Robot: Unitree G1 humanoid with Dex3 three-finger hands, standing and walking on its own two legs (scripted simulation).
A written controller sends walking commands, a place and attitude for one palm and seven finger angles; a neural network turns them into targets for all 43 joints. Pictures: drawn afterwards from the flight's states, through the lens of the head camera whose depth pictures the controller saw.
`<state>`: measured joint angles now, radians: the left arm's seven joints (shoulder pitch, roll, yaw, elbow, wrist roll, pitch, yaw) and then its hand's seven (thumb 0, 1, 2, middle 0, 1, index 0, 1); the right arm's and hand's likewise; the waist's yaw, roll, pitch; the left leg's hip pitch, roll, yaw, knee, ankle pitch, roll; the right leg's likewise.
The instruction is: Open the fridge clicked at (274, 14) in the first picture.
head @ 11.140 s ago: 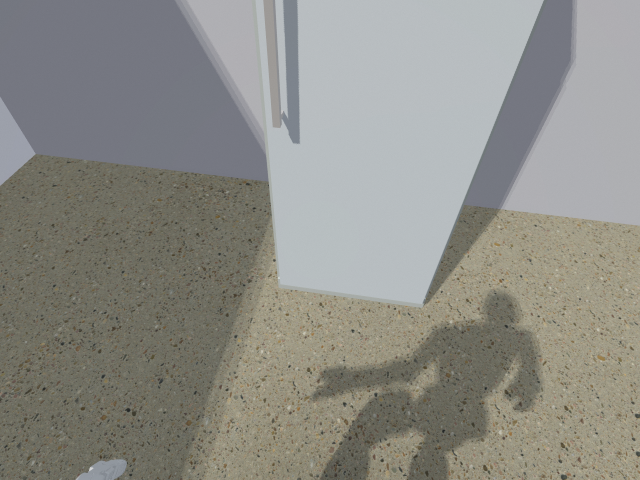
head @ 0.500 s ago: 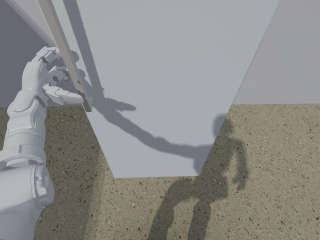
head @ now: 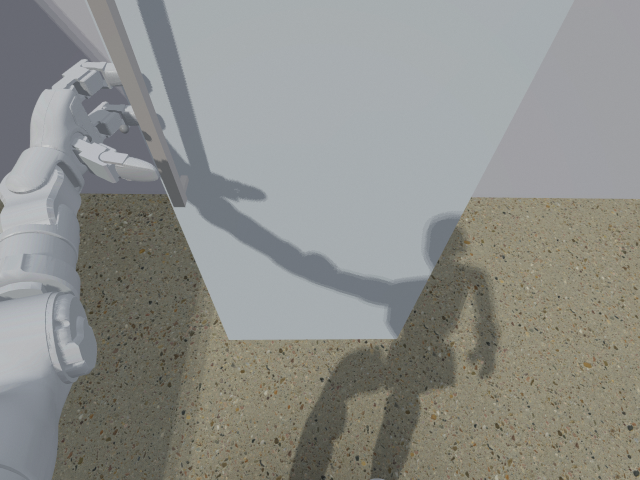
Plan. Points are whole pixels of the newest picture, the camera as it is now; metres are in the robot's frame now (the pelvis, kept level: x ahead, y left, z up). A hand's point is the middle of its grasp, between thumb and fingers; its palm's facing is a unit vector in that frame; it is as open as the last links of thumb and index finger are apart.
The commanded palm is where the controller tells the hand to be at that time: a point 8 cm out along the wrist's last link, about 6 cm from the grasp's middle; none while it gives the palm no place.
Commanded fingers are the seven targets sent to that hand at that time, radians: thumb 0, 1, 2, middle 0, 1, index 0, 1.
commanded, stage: slide the fingers in behind the handle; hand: left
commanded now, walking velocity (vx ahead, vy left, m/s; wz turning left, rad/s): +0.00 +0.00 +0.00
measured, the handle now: (137, 72) +0.52 +0.20 +0.22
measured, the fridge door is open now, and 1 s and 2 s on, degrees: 0 0 0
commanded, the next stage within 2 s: grip the handle and tug to test in 1.66 s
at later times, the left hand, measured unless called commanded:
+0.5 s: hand (127, 140) +0.46 +0.21 +0.17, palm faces -0.02 -1.00 +0.01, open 14.0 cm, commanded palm +0.44 +0.25 +0.16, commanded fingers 0.00 -0.50 0.30 -0.30 -1.20 -0.30 -1.20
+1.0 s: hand (158, 139) +0.47 +0.18 +0.17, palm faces -0.01 -1.00 +0.01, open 14.0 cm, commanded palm +0.44 +0.22 +0.16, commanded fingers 0.00 -0.50 0.30 -0.30 -1.20 -0.30 -1.20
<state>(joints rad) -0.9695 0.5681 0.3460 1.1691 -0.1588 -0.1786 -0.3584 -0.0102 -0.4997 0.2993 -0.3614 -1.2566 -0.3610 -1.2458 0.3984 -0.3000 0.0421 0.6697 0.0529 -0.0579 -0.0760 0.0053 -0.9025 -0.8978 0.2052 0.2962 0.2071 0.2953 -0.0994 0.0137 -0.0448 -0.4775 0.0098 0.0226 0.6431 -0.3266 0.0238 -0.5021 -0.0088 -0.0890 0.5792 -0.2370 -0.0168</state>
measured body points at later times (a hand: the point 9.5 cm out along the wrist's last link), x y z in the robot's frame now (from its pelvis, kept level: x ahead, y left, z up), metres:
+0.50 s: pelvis +0.01 +0.01 +0.00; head +0.05 +0.01 +0.45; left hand +0.46 +0.27 +0.17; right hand +0.08 -0.26 -0.10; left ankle -0.01 +0.10 -0.73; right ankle +0.03 -0.11 -0.73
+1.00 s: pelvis +0.01 +0.00 +0.00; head +0.04 +0.00 +0.45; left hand +0.46 +0.23 +0.17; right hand +0.07 -0.26 -0.11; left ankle -0.01 +0.10 -0.73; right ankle +0.03 -0.11 -0.73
